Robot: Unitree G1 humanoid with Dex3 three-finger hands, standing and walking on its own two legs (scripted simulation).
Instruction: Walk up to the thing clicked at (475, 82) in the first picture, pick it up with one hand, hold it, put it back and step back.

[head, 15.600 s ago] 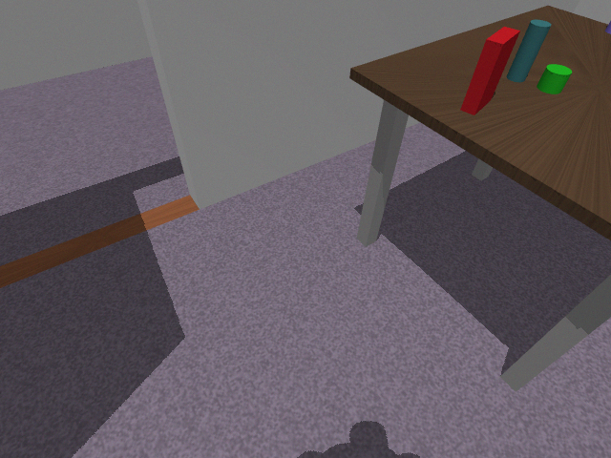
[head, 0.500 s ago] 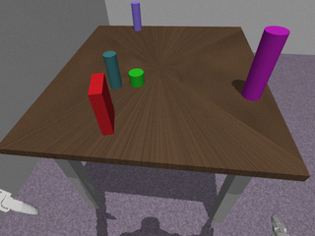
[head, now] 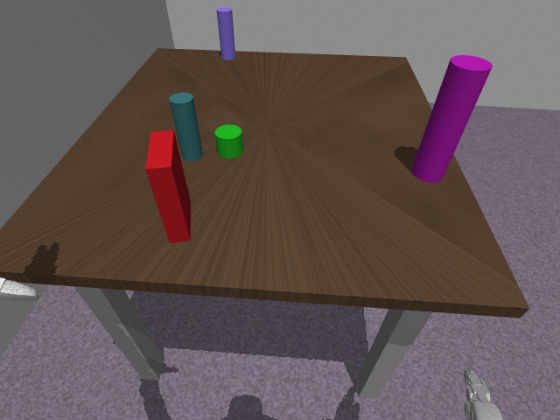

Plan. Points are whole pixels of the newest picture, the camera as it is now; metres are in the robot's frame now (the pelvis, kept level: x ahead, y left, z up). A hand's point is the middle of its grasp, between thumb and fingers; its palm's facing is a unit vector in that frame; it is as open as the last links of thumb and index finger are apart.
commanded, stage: go down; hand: left
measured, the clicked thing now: (171, 188) +0.49 +0.22 +0.07
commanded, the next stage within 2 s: none
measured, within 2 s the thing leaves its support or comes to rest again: neither
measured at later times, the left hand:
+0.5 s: hand out of the picture +0.31 +0.37 +0.18, palm faces +0.33 -0.93 -0.19, open 16.7 cm
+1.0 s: hand out of the picture +0.35 +0.40 +0.19, palm faces +0.26 -0.96 -0.07, open 17.0 cm
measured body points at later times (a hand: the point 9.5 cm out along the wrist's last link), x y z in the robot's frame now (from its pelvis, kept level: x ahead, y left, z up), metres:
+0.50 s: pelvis +0.00 +0.01 +0.00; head +0.00 +0.01 +0.45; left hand +0.28 +0.42 +0.19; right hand +0.16 -0.25 -0.08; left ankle +0.01 +0.13 -0.74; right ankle +0.00 -0.13 -0.74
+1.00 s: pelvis +0.00 +0.01 +0.00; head +0.02 +0.02 +0.45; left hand +0.33 +0.45 +0.20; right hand +0.15 -0.25 -0.08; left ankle +0.01 +0.13 -0.74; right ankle +0.00 -0.13 -0.74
